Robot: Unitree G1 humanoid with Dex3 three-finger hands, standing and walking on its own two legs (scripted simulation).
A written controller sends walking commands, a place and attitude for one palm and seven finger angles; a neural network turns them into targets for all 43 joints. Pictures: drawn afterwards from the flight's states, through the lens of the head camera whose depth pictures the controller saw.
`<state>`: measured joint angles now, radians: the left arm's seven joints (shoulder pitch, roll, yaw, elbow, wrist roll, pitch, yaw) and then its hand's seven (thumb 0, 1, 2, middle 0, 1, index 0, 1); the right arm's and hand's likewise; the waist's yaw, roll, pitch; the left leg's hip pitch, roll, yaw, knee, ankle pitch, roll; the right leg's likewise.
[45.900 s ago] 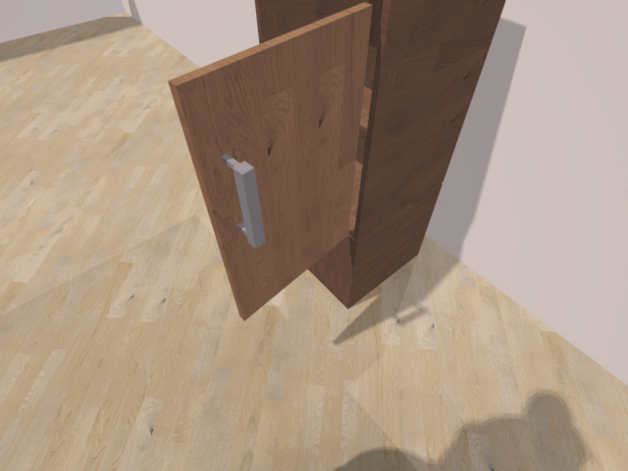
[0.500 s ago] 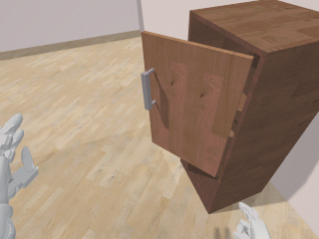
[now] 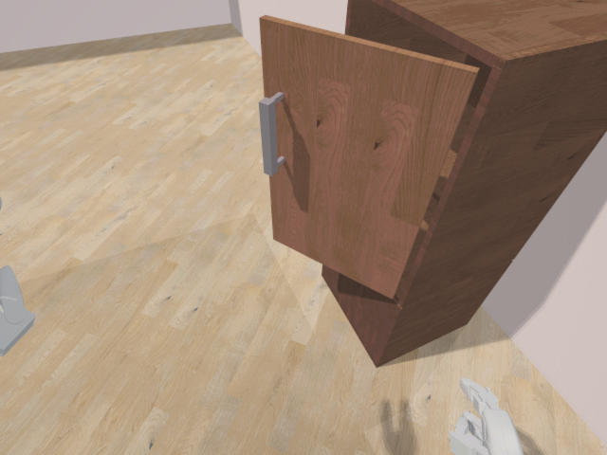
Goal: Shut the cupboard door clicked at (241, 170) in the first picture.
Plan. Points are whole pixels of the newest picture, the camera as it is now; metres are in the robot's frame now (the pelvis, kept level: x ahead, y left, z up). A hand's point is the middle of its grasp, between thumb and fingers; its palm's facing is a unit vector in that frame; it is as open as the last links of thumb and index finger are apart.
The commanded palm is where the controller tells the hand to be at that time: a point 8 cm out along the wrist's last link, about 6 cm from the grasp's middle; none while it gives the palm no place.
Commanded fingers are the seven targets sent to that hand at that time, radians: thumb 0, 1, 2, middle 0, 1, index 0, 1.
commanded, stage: step back with the hand held close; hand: left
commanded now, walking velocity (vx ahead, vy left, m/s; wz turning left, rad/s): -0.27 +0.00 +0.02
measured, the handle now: (274, 135) +0.70 +0.10 +0.05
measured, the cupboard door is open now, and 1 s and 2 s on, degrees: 33 33 33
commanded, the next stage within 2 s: stop stepping back and stand still in 0.80 s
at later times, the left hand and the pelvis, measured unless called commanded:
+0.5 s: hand out of the picture +0.12 +0.26 +0.17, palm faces +0.50 -0.73 -0.46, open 7.4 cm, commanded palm +0.04 +0.30 +0.19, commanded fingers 0.00 0.90 0.90 -0.20 -0.30 -0.20 -0.30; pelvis -0.08 -0.01 -0.02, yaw +4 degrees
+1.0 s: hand out of the picture -0.02 +0.27 +0.20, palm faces +0.57 -0.75 -0.33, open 7.4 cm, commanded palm -0.08 +0.29 +0.19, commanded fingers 0.00 0.90 0.90 -0.20 -0.30 -0.20 -0.30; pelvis -0.20 -0.02 +0.00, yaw +3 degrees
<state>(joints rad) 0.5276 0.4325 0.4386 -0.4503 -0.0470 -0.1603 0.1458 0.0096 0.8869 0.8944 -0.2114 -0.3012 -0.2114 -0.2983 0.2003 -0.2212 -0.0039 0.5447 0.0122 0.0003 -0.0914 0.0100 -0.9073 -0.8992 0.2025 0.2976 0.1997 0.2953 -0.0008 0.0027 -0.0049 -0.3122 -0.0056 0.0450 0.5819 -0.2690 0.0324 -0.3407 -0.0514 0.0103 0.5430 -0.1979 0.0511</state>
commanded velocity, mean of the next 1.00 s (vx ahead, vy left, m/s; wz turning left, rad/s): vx -0.29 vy -0.01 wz -0.07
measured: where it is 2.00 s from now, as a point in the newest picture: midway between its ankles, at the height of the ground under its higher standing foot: outside the picture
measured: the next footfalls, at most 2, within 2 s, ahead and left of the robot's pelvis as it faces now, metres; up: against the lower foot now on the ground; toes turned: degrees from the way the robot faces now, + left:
left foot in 0.82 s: -0.04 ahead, +0.11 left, +0.00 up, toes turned +11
right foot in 1.10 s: -0.26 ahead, -0.13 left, +0.00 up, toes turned -2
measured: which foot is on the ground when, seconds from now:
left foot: down 0.00-0.70, up 0.72-0.80, down 0.82-1.00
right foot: down 0.00-0.80, up 0.82-1.00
